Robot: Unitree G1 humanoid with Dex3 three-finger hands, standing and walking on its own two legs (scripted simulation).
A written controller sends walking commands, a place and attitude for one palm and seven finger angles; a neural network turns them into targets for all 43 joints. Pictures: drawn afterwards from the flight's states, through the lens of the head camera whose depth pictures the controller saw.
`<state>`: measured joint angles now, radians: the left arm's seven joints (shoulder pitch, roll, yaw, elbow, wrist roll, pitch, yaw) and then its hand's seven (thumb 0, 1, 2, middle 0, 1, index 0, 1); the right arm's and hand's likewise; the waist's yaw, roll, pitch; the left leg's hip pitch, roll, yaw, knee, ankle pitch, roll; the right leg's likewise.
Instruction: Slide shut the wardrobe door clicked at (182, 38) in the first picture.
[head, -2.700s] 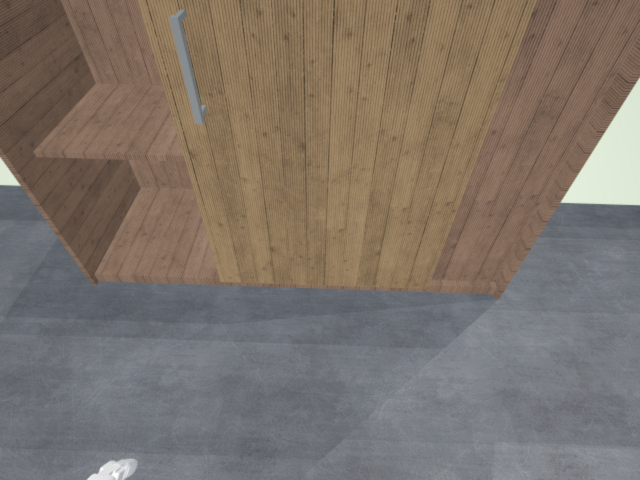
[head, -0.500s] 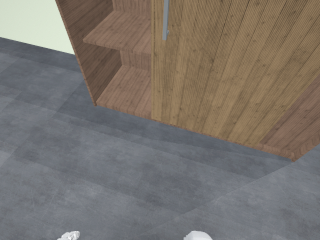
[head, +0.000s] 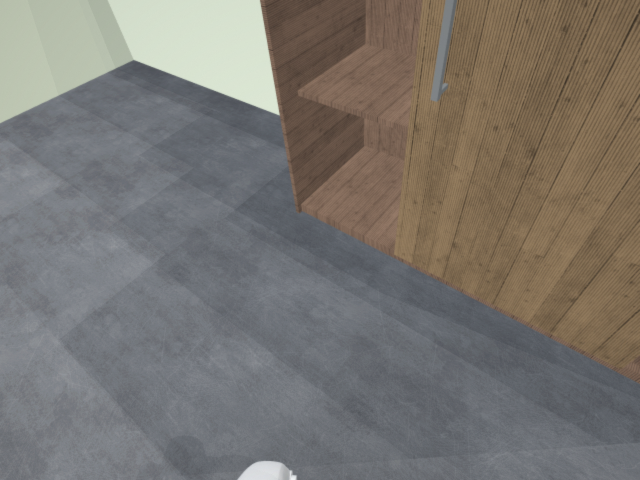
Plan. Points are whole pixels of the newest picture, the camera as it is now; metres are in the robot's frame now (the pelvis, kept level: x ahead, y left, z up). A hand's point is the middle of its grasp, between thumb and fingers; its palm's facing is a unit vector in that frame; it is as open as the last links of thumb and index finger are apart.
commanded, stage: walk to a spot facing it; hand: right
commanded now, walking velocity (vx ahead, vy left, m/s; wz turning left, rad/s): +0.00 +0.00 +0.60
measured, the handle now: (447, 46) +0.94 -0.24 +0.09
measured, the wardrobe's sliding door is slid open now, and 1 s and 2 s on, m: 0.49 0.49 0.49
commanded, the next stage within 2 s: turn to face it in 1.96 s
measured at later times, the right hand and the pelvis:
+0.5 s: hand out of the picture +0.14 -0.11 -0.16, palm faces -0.26 +0.94 -0.23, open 7.4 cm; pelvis +0.02 +0.06 +0.00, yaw +18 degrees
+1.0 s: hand (416, 357) +0.35 -0.13 -0.18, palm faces -0.48 +0.86 -0.17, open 7.4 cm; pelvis +0.22 +0.03 +0.00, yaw +36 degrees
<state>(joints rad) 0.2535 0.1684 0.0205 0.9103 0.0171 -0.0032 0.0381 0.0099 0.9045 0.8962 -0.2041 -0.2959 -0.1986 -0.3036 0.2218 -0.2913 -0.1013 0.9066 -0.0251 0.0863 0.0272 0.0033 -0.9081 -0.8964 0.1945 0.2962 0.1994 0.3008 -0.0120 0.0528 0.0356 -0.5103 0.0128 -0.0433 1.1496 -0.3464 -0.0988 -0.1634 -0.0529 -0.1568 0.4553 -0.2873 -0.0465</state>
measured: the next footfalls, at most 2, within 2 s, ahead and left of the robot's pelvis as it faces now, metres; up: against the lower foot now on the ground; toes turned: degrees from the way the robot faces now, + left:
left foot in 0.26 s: +0.00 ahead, +0.15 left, +0.00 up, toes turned +16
right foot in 0.76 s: +0.28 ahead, -0.01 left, +0.00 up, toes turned +22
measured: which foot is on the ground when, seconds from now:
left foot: up 0.00-0.24, down 0.26-0.78, up 0.80-1.00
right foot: down 0.00-0.26, up 0.28-0.74, down 0.76-1.00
